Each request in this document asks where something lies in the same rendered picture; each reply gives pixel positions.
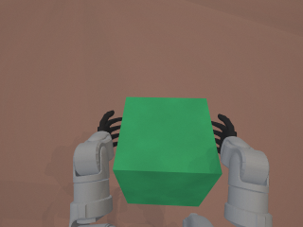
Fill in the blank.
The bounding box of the robot left forearm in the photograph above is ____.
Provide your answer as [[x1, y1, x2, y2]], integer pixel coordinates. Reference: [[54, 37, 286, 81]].
[[68, 131, 115, 227]]

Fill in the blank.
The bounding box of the robot right hand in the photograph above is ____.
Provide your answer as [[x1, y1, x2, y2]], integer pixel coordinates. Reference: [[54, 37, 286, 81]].
[[211, 113, 237, 154]]

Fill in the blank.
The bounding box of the carton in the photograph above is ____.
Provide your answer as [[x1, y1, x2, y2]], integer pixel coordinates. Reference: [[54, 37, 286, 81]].
[[113, 96, 223, 207]]

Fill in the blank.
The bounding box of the robot left hand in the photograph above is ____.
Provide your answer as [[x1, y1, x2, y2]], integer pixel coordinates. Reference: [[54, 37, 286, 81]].
[[98, 110, 122, 147]]

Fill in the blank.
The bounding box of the robot right forearm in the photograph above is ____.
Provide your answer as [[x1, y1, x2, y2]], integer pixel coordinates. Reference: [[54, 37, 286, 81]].
[[220, 136, 273, 227]]

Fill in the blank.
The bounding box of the robot right thigh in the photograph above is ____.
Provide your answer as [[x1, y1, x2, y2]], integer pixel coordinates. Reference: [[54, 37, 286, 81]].
[[182, 215, 214, 227]]

